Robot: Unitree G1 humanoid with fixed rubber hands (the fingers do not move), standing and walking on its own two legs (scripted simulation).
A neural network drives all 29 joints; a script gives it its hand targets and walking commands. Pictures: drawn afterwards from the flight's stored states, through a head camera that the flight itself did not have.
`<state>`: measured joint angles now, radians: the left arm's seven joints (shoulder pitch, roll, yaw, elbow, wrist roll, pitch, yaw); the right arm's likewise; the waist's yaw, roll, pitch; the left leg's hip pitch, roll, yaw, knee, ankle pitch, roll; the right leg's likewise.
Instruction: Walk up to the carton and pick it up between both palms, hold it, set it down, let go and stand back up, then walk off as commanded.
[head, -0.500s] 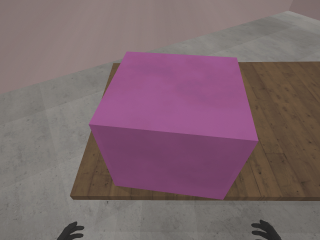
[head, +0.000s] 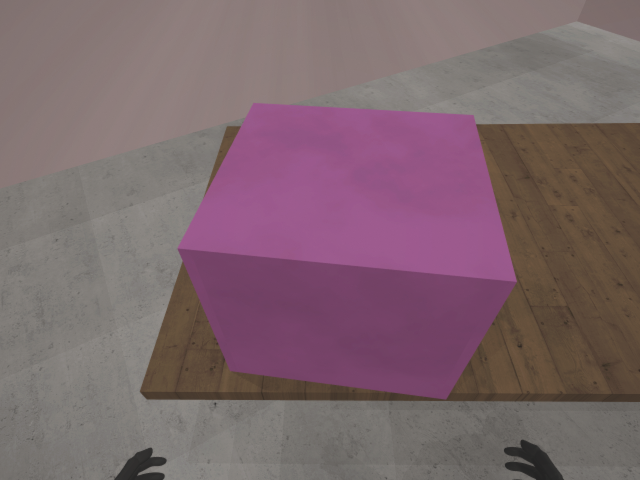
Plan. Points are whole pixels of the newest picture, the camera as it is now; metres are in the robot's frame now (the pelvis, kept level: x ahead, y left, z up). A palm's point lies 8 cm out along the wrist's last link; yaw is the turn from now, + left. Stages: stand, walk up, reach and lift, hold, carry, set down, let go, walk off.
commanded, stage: stand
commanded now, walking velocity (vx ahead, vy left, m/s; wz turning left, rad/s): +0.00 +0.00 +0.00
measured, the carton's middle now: (347, 247) +0.42 -0.03 +0.06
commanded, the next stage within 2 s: walk off in 1.88 s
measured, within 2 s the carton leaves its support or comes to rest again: neither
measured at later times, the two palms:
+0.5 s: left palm out of the picture +0.11 +0.27 -0.09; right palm out of the picture +0.12 -0.27 -0.09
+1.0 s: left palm out of the picture +0.10 +0.26 -0.09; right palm out of the picture +0.10 -0.28 -0.09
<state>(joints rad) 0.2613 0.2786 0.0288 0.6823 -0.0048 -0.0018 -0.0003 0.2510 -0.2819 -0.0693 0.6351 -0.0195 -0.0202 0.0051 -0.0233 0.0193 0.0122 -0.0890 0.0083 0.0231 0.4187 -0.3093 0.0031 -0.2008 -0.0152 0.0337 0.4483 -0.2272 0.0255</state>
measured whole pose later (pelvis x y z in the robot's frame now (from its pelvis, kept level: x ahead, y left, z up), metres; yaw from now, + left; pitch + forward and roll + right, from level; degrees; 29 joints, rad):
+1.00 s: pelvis -0.01 +0.00 +0.00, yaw +0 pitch -2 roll +0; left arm 0.25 0.28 0.03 0.72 0.00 -0.01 0.00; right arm 0.25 -0.28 -0.07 0.67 -0.02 -0.02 0.00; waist -0.02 0.02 0.01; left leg -0.09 0.01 0.02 0.42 -0.29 0.00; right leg -0.20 -0.02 0.03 0.45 -0.21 0.02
